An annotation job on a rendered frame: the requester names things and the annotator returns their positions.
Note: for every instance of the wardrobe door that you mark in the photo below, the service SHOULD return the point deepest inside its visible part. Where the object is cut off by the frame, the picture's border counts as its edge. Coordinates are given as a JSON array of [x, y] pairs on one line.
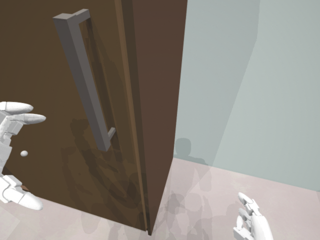
[[63, 164], [5, 171]]

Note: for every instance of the handle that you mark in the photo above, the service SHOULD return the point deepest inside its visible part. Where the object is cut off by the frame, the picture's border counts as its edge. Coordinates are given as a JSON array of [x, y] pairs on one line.
[[67, 26]]

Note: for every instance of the robot left hand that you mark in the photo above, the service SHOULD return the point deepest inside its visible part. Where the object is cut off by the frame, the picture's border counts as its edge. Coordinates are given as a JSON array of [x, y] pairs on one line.
[[13, 115]]

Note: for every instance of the robot right hand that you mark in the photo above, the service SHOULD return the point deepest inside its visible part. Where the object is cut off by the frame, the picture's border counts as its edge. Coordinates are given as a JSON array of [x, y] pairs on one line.
[[257, 225]]

